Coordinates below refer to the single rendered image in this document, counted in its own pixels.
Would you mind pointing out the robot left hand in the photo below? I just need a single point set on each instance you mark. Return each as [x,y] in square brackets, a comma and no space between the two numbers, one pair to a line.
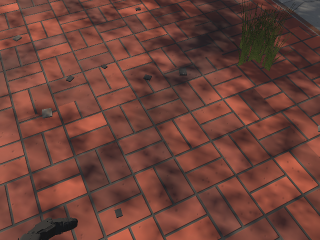
[49,227]

